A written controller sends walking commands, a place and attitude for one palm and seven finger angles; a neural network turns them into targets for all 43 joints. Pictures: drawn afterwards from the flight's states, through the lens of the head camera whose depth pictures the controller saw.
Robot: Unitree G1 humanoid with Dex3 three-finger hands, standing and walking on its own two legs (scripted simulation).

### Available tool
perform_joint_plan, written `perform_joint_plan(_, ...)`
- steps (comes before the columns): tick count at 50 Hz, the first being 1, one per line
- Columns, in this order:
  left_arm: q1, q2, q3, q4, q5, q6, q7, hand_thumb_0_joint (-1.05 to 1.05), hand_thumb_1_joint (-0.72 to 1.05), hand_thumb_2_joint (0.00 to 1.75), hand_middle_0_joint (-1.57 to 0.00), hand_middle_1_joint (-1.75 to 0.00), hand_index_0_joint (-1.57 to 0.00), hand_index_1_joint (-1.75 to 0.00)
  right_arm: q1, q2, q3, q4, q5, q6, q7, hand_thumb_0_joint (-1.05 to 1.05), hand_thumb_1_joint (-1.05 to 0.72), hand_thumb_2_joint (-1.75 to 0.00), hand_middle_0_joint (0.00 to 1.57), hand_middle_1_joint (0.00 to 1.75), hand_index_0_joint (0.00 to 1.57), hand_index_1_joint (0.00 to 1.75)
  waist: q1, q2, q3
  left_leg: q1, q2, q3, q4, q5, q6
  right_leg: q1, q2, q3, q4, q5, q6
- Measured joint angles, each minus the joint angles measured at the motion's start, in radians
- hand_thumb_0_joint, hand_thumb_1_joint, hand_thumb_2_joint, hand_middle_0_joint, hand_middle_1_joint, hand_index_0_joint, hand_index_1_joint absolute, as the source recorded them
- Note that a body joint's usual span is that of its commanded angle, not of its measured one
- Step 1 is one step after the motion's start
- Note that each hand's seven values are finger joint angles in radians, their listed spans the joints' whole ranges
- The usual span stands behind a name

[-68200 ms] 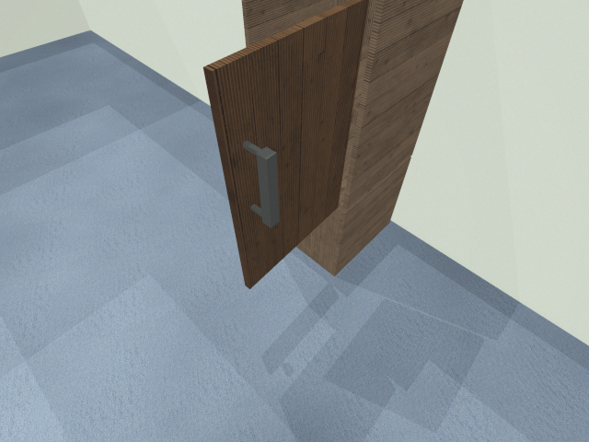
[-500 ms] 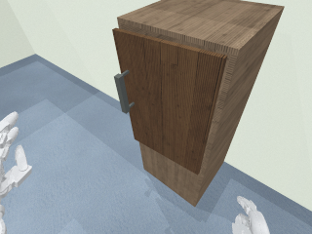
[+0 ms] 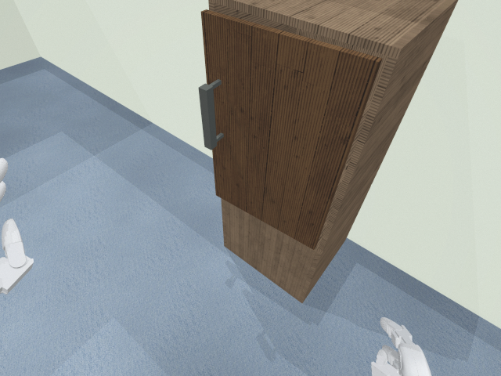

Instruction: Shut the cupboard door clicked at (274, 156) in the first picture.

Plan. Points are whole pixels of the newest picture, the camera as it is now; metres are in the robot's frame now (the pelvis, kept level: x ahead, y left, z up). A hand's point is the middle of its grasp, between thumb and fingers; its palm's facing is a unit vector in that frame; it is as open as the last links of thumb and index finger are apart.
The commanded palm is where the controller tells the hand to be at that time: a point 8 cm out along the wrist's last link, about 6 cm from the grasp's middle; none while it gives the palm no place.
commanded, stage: step back with the hand held close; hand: left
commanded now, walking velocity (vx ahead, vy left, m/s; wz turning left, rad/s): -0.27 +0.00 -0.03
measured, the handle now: (213, 115) +0.71 +0.14 +0.03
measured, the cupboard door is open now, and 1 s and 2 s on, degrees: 4 4 4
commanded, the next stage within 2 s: stop stepping back and stand still in 0.40 s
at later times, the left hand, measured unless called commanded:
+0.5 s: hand out of the picture +0.06 +0.28 +0.19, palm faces +0.49 -0.76 -0.44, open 7.4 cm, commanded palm +0.00 +0.31 +0.19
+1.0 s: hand out of the picture -0.07 +0.32 +0.20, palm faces +0.48 -0.80 -0.37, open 7.4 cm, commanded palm -0.11 +0.35 +0.19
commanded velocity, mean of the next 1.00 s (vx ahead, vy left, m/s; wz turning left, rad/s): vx -0.03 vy -0.03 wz -0.04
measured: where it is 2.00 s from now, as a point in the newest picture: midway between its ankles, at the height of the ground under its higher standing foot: outside the picture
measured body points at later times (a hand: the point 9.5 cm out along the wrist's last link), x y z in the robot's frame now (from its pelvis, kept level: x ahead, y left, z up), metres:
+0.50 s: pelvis -0.13 +0.01 -0.02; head -0.13 +0.03 +0.43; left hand +0.03 +0.32 +0.21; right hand +0.06 -0.21 -0.08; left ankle +0.10 +0.10 -0.72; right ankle -0.13 -0.12 -0.73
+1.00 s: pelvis -0.26 +0.06 +0.01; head -0.30 +0.08 +0.46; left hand -0.10 +0.36 +0.22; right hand -0.12 -0.19 -0.07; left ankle -0.19 +0.17 -0.66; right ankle -0.25 -0.03 -0.73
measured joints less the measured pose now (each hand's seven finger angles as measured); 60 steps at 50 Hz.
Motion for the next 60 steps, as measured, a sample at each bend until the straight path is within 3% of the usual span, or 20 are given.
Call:
perform_joint_plan(11, -0.008, -0.030, -0.023, -0.058, -0.006, -0.040, 0.032, 0.01, 0.89, 0.89, -0.21, -0.30, -0.21, -0.31, 0.001, 0.002, -0.003, 0.069, -0.017, -0.032, 0.019, 0.02, -0.90, -0.89, 0.20, 0.30, 0.20, 0.30, 0.022, -0.007, 0.008, -0.073, 0.010, 0.010, 0.081, -0.160, -0.040, -0.054, -0.006, -0.015, 0.024, 0.057, -0.006)
perform_joint_plan(14, -0.033, -0.020, -0.026, -0.051, -0.008, -0.044, 0.039, 0.01, 0.89, 0.89, -0.21, -0.30, -0.21, -0.31, -0.008, -0.003, -0.006, 0.074, -0.014, -0.031, 0.012, 0.02, -0.90, -0.89, 0.20, 0.30, 0.20, 0.30, 0.009, -0.008, 0.016, -0.083, 0.013, 0.015, 0.070, -0.111, -0.026, -0.073, -0.007, -0.018, 0.045, 0.032, -0.005)
perform_joint_plan(17, -0.060, 0.009, 0.001, -0.043, -0.006, -0.046, 0.031, 0.01, 0.89, 0.89, -0.21, -0.30, -0.22, -0.31, -0.018, 0.007, -0.013, 0.063, -0.016, -0.051, 0.004, 0.02, -0.90, -0.89, 0.20, 0.30, 0.20, 0.30, -0.015, 0.013, 0.032, -0.099, 0.042, 0.013, 0.026, -0.008, 0.007, -0.120, 0.038, -0.015, 0.196, -0.106, -0.014)
perform_joint_plan(19, -0.070, 0.044, 0.027, -0.052, -0.014, -0.052, 0.024, 0.01, 0.89, 0.89, -0.21, -0.30, -0.22, -0.31, -0.020, 0.025, -0.021, 0.066, -0.020, -0.070, 0.013, 0.02, -0.90, -0.89, 0.20, 0.29, 0.20, 0.30, -0.027, 0.020, 0.033, -0.110, 0.067, 0.020, -0.013, 0.070, 0.012, -0.116, 0.064, -0.033, 0.295, -0.175, -0.025)
perform_joint_plan(21, -0.055, 0.067, 0.050, -0.066, -0.028, -0.066, 0.022, 0.02, 0.89, 0.89, -0.21, -0.30, -0.22, -0.31, -0.018, 0.038, -0.024, 0.069, -0.018, -0.085, 0.029, 0.02, -0.90, -0.89, 0.20, 0.29, 0.20, 0.30, -0.030, 0.020, 0.019, -0.126, 0.090, 0.043, -0.044, 0.116, 0.007, -0.065, 0.069, -0.064, 0.273, -0.221, -0.037)
perform_joint_plan(24, -0.010, 0.074, 0.072, -0.088, -0.047, -0.084, 0.018, 0.01, 0.89, 0.89, -0.21, -0.30, -0.21, -0.31, -0.028, 0.046, -0.018, 0.068, -0.017, -0.100, 0.042, 0.02, -0.90, -0.89, 0.20, 0.29, 0.20, 0.30, -0.008, 0.006, -0.001, -0.167, 0.099, 0.093, -0.058, 0.109, -0.021, 0.037, 0.049, -0.083, 0.081, -0.210, -0.057)
perform_joint_plan(27, -0.001, 0.033, 0.025, -0.097, -0.033, -0.081, 0.017, 0.01, 0.89, 0.89, -0.21, -0.30, -0.21, -0.31, -0.049, 0.038, -0.018, 0.108, -0.020, -0.091, 0.046, 0.01, -0.90, -0.89, 0.20, 0.29, 0.20, 0.30, 0.034, 0.002, 0.023, -0.187, 0.074, 0.065, 0.141, -0.118, -0.085, 0.024, 0.034, -0.054, 0.076, -0.064, -0.042)
perform_joint_plan(30, 0.004, -0.006, -0.023, -0.097, -0.015, -0.048, 0.022, 0.01, 0.89, 0.89, -0.21, -0.30, -0.22, -0.31, -0.012, 0.039, 0.001, 0.123, -0.022, -0.060, 0.036, 0.02, -0.90, -0.89, 0.20, 0.30, 0.20, 0.30, 0.060, -0.048, -0.016, -0.106, 0.034, 0.046, 0.263, -0.203, -0.082, 0.020, -0.006, -0.013, 0.056, -0.037, -0.021)
perform_joint_plan(32, -0.031, -0.023, -0.037, -0.075, -0.007, -0.028, 0.028, 0.01, 0.89, 0.89, -0.21, -0.30, -0.22, -0.31, 0.017, 0.026, 0.009, 0.107, -0.022, -0.061, 0.019, 0.02, -0.90, -0.89, 0.20, 0.30, 0.20, 0.30, 0.052, -0.047, -0.043, 0.000, 0.039, 0.017, 0.128, -0.214, -0.065, -0.003, -0.016, -0.021, 0.060, -0.036, -0.011)
perform_joint_plan(34, -0.107, -0.030, -0.038, -0.027, -0.003, -0.015, 0.036, 0.01, 0.88, 0.89, -0.21, -0.30, -0.22, -0.31, 0.014, 0.022, 0.006, 0.105, -0.017, -0.075, 0.002, 0.02, -0.90, -0.89, 0.20, 0.30, 0.20, 0.30, 0.027, -0.048, -0.018, -0.002, 0.026, 0.011, 0.072, -0.075, -0.039, -0.021, -0.017, -0.017, 0.086, -0.077, -0.011)
perform_joint_plan(36, -0.133, -0.026, -0.015, 0.007, -0.005, 0.006, 0.038, 0.01, 0.89, 0.89, -0.21, -0.30, -0.21, -0.31, 0.002, 0.035, 0.008, 0.107, -0.014, -0.082, 0.001, 0.02, -0.90, -0.89, 0.20, 0.30, 0.20, 0.30, 0.008, -0.053, 0.003, 0.006, 0.022, 0.020, 0.033, -0.032, -0.027, -0.041, 0.005, -0.004, 0.154, -0.144, -0.018)
perform_joint_plan(39, -0.075, -0.011, 0.008, -0.008, -0.012, 0.042, 0.033, 0.01, 0.89, 0.89, -0.21, -0.30, -0.21, -0.31, 0.017, 0.062, 0.010, 0.088, -0.016, -0.089, 0.022, 0.02, -0.90, -0.89, 0.20, 0.29, 0.20, 0.30, -0.023, -0.047, -0.005, 0.033, 0.036, 0.032, -0.069, -0.012, -0.029, -0.029, 0.047, -0.047, 0.211, -0.179, -0.035)
perform_joint_plan(42, 0.021, 0.008, -0.003, -0.075, -0.015, 0.059, 0.029, 0.02, 0.89, 0.89, -0.21, -0.30, -0.21, -0.31, 0.045, 0.071, 0.018, 0.064, -0.021, -0.088, 0.036, 0.02, -0.90, -0.89, 0.20, 0.30, 0.20, 0.30, -0.032, -0.044, -0.030, 0.029, 0.046, 0.060, -0.118, -0.068, -0.053, 0.077, 0.067, -0.119, 0.052, -0.202, -0.064)
perform_joint_plan(44, 0.058, 0.039, 0.001, -0.128, -0.011, 0.057, 0.022, 0.02, 0.89, 0.89, -0.21, -0.30, -0.21, -0.31, 0.050, 0.064, 0.019, 0.048, -0.023, -0.082, 0.040, 0.01, -0.90, -0.89, 0.20, 0.30, 0.20, 0.30, -0.013, -0.067, -0.041, -0.049, 0.034, 0.091, -0.005, -0.174, -0.071, 0.121, 0.055, -0.103, -0.073, -0.168, -0.118)
perform_joint_plan(46, 0.037, 0.044, -0.009, -0.141, -0.009, 0.041, 0.014, 0.02, 0.89, 0.89, -0.21, -0.30, -0.21, -0.31, 0.030, 0.043, 0.011, 0.082, -0.025, -0.065, 0.042, 0.01, -0.90, -0.89, 0.20, 0.30, 0.20, 0.30, 0.016, -0.059, -0.023, -0.140, 0.036, 0.062, 0.278, -0.211, -0.077, 0.088, 0.051, -0.099, -0.050, -0.006, -0.138)
perform_joint_plan(48, 0.006, 0.035, -0.018, -0.107, -0.006, 0.021, 0.017, 0.01, 0.89, 0.89, -0.21, -0.30, -0.22, -0.31, 0.035, 0.033, 0.005, 0.120, -0.023, -0.038, 0.038, 0.01, -0.90, -0.89, 0.20, 0.30, 0.20, 0.30, 0.029, -0.062, -0.042, -0.176, 0.040, 0.040, 0.459, -0.218, -0.073, 0.074, 0.042, -0.093, -0.031, -0.008, -0.132)
perform_joint_plan(50, -0.022, 0.009, -0.020, -0.050, -0.006, 0.017, 0.026, 0.01, 0.89, 0.89, -0.21, -0.30, -0.22, -0.31, 0.052, 0.026, 0.001, 0.137, -0.022, -0.021, 0.028, 0.01, -0.90, -0.89, 0.20, 0.30, 0.20, 0.30, 0.032, -0.069, -0.075, -0.160, 0.059, 0.037, 0.490, -0.213, -0.066, 0.062, 0.022, -0.095, -0.034, -0.035, -0.122)
perform_joint_plan(56, -0.098, -0.046, -0.030, 0.008, -0.007, 0.048, 0.062, 0.01, 0.89, 0.89, -0.21, -0.30, -0.21, -0.31, 0.075, -0.013, -0.007, 0.110, -0.025, -0.057, -0.006, 0.02, -0.90, -0.89, 0.20, 0.30, 0.20, 0.30, -0.001, -0.071, -0.080, 0.108, 0.099, 0.050, 0.051, -0.244, -0.038, -0.023, -0.031, -0.112, 0.082, -0.127, -0.098)
perform_joint_plan(58, -0.104, -0.031, -0.017, -0.014, -0.006, 0.041, 0.061, 0.01, 0.89, 0.89, -0.21, -0.30, -0.21, -0.31, 0.044, 0.001, -0.016, 0.104, -0.024, -0.075, -0.005, 0.02, -0.90, -0.89, 0.20, 0.30, 0.20, 0.30, -0.027, -0.087, -0.033, 0.096, 0.086, 0.055, 0.058, -0.114, -0.058, -0.095, -0.029, -0.076, 0.265, -0.185, -0.076)
perform_joint_plan(60, -0.072, -0.003, 0.003, -0.029, -0.002, 0.025, 0.044, 0.02, 0.89, 0.89, -0.21, -0.30, -0.21, -0.31, 0.032, 0.032, -0.013, 0.104, -0.024, -0.081, 0.012, 0.02, -0.90, -0.89, 0.20, 0.29, 0.20, 0.30, -0.046, -0.105, -0.014, 0.099, 0.082, 0.065, 0.057, -0.104, -0.060, -0.156, -0.021, -0.062, 0.409, -0.161, -0.062)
